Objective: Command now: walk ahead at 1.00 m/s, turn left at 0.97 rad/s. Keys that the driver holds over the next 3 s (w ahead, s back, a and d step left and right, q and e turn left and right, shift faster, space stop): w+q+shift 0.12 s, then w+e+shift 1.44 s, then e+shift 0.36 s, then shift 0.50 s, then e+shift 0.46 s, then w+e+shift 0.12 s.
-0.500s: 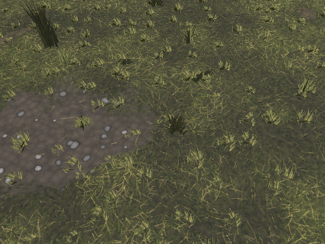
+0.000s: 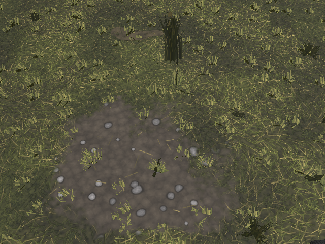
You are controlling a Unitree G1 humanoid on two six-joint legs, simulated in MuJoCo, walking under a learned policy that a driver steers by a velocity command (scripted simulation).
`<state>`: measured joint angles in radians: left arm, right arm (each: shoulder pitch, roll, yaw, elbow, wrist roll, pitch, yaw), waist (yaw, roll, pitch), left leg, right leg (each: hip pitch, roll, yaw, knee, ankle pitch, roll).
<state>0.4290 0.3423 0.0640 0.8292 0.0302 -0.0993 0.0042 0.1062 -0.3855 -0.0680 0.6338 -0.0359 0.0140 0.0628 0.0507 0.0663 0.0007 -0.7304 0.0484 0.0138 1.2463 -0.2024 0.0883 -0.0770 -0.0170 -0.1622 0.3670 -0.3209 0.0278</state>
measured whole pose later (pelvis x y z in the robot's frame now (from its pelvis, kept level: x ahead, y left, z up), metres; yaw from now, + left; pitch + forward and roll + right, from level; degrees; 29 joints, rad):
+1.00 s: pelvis +0.94 +0.01 +0.00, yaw -21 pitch +3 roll +0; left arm 0.47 0.32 0.08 0.85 0.00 -0.06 -0.02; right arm -0.03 -0.26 0.05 0.55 -0.04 -0.07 0.02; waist 0.13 -0.01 0.02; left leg -0.69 0.11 -0.09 0.63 0.02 -0.04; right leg 0.04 0.18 0.23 0.30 -0.35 -0.15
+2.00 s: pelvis +1.61 -0.43 -0.02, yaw -80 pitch +1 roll +2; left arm 0.22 0.33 0.07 0.67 -0.03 0.04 0.02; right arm 0.02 -0.24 -0.03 0.56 -0.03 -0.05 -0.04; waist 0.05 0.01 0.10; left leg -0.49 -0.04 -0.03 0.53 -0.06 -0.02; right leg -0.48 0.11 0.13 1.41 -0.54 0.07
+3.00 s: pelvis +1.57 -0.46 -0.02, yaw -111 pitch +2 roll +1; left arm 0.21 0.30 0.11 0.60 -0.04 0.05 -0.02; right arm 0.13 -0.31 -0.10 0.74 0.01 0.00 -0.01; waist 0.00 0.05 0.03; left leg -0.30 0.16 0.16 0.84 -0.50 -0.03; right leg -0.35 -0.01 -0.08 0.68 -0.38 -0.06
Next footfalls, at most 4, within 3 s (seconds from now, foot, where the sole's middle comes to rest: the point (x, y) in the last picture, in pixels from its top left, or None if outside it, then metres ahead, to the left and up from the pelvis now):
0.20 left None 0.37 0.08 -0.77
0.66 right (182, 171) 0.82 0.00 -0.77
1.08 left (168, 102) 1.26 0.08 -0.77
1.54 right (238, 79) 1.47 -0.33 -0.77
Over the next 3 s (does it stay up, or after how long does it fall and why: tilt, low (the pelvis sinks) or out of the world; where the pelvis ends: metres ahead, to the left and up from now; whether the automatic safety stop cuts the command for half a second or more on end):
stays up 1.57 -0.46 -0.02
